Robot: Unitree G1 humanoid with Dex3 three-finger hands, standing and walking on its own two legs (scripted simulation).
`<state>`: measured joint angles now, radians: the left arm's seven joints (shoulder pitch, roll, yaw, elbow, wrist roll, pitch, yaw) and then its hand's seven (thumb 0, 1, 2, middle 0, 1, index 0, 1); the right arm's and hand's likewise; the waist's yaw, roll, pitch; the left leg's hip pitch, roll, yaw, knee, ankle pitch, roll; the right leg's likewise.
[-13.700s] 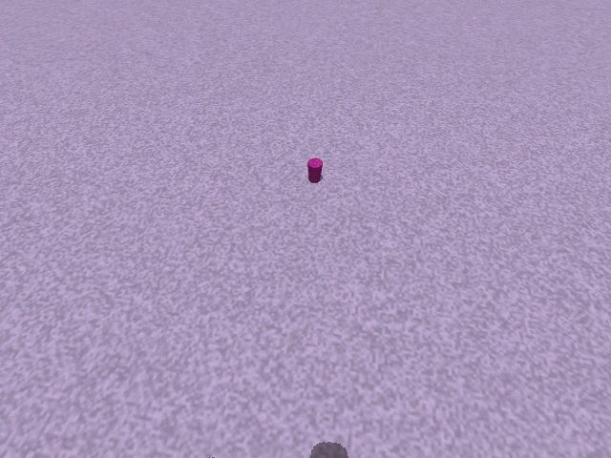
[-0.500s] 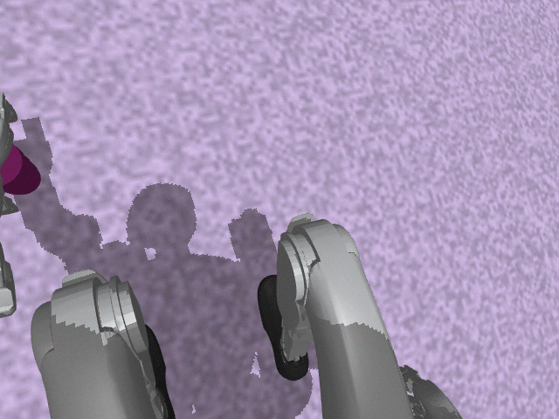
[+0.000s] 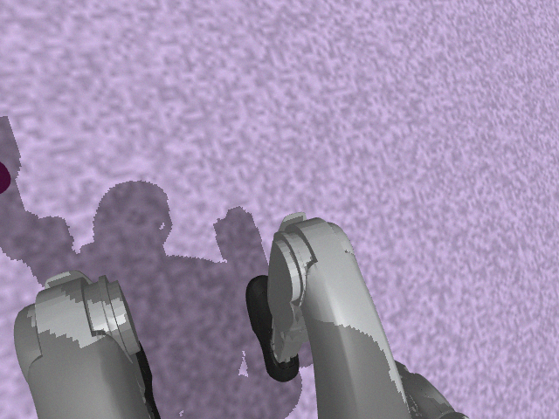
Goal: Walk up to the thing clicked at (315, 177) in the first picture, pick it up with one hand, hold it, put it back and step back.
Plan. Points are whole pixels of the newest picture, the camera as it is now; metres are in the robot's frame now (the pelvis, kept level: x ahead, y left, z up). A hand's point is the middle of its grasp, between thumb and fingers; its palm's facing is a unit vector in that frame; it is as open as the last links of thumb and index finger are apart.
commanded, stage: rest palm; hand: left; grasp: from above
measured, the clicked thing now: out of the picture +0.47 +0.31 -0.25
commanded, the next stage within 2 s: close in 0.36 s
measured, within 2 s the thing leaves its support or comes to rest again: neither
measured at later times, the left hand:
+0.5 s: hand out of the picture +0.46 +0.32 -0.23, palm faces -0.47 -0.14 -0.87, open 13.6 cm
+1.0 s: hand out of the picture +0.45 +0.32 -0.22, palm faces -0.46 -0.11 -0.88, open 12.3 cm
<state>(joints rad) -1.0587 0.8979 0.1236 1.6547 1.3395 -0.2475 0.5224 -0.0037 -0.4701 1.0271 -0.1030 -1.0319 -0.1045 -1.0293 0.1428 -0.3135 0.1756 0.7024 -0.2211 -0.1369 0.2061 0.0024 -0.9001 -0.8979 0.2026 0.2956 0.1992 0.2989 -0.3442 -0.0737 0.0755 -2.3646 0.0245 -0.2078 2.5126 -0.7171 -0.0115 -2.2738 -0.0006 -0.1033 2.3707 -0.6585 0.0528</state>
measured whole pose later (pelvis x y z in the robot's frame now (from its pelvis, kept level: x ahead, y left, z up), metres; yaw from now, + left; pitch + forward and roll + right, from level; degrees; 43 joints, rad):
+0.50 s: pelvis +0.00 +0.00 +0.00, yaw -1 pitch +30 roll -12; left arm -1.07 0.96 0.16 1.70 1.30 -0.22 0.52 0.00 -0.47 1.05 -0.10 -1.07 -0.10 -1.07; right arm 0.15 -0.33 0.21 0.69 -0.23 -0.17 0.25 0.00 -0.91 -0.90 0.20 0.30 0.20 0.30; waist -0.37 -0.08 0.13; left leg -2.37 0.03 -0.22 2.53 -0.72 -0.01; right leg -2.27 0.01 -0.11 2.37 -0.65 0.06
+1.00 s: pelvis +0.00 +0.00 -0.01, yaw -2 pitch +29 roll -12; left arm -1.09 0.99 0.13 1.75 1.33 -0.25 0.56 0.00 -0.31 0.97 -0.22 -1.10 -0.23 -1.07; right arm 0.13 -0.34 0.23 0.68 -0.25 -0.18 0.23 0.00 -0.90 -0.90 0.20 0.30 0.20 0.30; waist -0.37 -0.09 0.13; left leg -2.36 0.03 -0.24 2.54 -0.71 -0.01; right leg -2.26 0.01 -0.12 2.37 -0.64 0.06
